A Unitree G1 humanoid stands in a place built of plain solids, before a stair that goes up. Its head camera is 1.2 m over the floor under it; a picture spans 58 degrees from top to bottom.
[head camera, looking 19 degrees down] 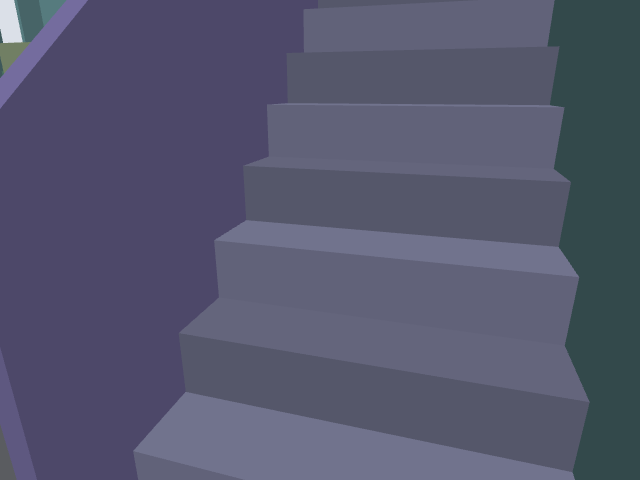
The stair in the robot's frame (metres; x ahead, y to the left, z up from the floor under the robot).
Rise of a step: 0.19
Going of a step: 0.23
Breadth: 1.00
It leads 16 degrees to the right of straight ahead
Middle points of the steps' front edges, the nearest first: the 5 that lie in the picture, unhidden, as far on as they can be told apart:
0.89 -0.09 0.58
1.11 -0.16 0.77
1.33 -0.22 0.96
1.55 -0.28 1.15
1.76 -0.34 1.35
